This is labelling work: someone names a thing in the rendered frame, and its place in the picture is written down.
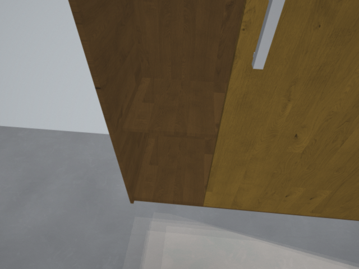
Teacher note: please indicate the wardrobe door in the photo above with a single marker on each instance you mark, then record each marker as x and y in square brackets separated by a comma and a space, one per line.
[288, 136]

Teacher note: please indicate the handle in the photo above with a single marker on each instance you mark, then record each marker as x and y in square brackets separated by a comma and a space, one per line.
[269, 26]

